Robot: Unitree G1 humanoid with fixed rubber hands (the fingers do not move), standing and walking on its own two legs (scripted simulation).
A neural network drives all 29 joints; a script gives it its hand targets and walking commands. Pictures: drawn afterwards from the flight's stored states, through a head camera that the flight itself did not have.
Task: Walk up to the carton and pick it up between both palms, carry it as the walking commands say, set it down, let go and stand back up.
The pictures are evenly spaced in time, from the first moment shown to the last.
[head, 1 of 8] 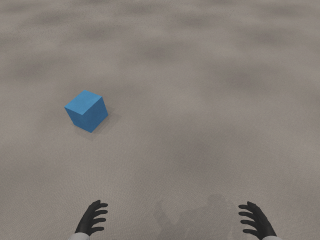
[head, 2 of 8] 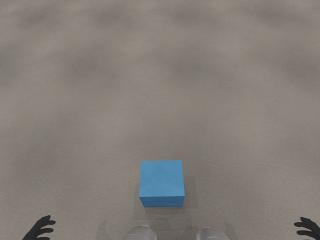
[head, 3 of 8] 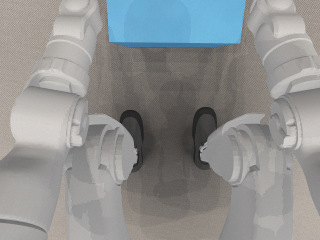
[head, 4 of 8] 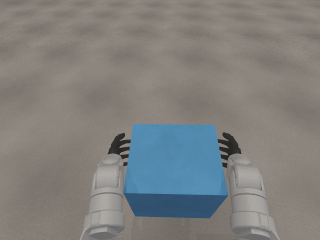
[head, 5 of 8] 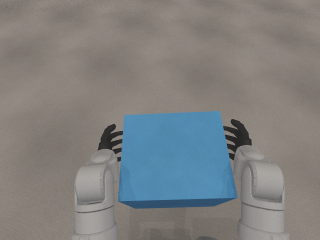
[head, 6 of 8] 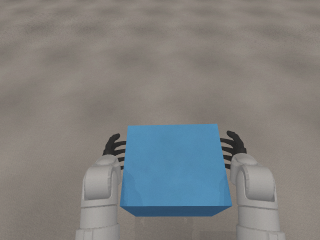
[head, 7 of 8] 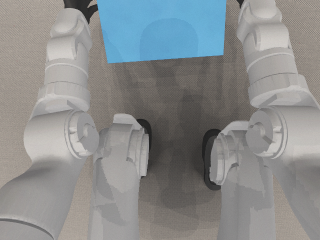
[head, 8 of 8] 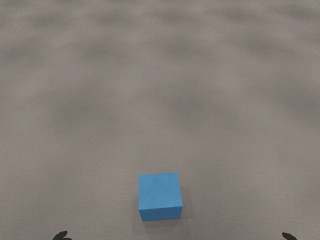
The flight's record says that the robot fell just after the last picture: no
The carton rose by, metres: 0.68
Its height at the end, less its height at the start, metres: +0.00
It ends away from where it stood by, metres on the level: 1.78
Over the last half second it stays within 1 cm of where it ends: yes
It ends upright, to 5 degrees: yes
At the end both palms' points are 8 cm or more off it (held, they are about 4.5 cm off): yes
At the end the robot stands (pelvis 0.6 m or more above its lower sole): yes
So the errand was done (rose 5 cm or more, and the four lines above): yes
